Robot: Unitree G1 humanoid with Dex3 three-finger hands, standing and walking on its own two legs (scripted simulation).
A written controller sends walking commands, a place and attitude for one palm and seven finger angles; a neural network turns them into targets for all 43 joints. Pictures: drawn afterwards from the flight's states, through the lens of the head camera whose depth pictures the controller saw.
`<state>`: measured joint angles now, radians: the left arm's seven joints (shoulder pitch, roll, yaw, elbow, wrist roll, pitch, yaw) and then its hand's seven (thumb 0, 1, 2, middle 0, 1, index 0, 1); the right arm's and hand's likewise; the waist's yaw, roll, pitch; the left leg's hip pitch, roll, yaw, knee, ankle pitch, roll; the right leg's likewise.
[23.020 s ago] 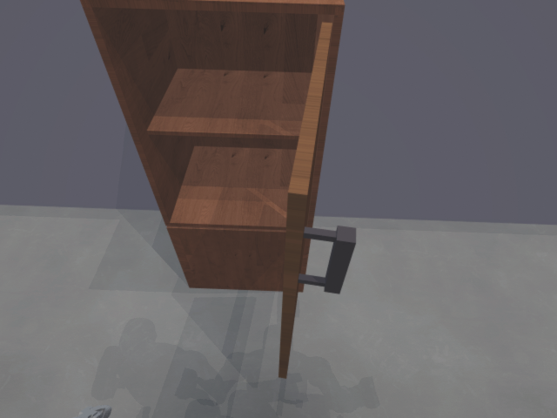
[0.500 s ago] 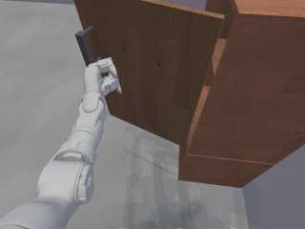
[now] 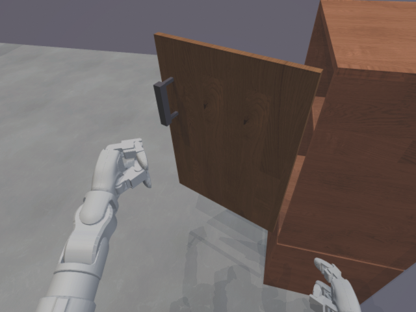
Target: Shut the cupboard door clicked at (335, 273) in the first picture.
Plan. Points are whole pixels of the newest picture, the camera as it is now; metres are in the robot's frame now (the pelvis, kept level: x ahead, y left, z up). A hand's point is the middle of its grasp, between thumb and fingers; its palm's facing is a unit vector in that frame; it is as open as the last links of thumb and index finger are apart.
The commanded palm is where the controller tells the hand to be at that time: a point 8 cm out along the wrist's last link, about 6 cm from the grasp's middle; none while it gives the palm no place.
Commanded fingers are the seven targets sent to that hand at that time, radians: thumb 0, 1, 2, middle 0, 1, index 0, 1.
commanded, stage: draw the hand back to the body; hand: left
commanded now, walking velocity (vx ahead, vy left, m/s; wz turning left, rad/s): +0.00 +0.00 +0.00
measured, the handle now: (168, 101) +0.64 +0.16 +0.09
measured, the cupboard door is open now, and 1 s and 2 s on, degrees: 70 70 70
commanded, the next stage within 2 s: step back with the hand held close in 1.00 s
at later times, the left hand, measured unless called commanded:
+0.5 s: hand (61, 215) +0.23 +0.25 +0.15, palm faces +0.33 -0.87 -0.36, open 5.1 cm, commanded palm +0.18 +0.29 +0.18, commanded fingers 0.00 0.90 0.90 -0.34 -0.45 -0.34 -0.45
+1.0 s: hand (31, 222) +0.20 +0.27 +0.17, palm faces +0.44 -0.81 -0.39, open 7.4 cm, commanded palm +0.15 +0.31 +0.18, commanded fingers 0.00 0.90 0.90 -0.20 -0.30 -0.20 -0.30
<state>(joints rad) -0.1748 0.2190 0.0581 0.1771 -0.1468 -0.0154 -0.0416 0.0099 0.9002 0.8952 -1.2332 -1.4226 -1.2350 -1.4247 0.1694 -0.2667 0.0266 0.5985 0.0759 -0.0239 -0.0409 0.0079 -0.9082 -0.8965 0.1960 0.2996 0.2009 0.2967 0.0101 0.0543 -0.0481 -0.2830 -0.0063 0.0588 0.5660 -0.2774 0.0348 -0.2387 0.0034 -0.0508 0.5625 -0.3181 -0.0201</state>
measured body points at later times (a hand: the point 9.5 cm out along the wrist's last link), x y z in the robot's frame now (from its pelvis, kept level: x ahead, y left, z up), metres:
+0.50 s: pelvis +0.01 +0.01 +0.01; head -0.01 -0.02 +0.46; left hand +0.20 +0.29 +0.17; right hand +0.19 -0.21 -0.09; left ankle +0.02 +0.10 -0.73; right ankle -0.01 -0.10 -0.73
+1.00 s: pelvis +0.01 +0.01 +0.01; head -0.02 -0.01 +0.46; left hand +0.17 +0.31 +0.19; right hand +0.21 -0.21 -0.07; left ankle +0.02 +0.10 -0.73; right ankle -0.01 -0.10 -0.73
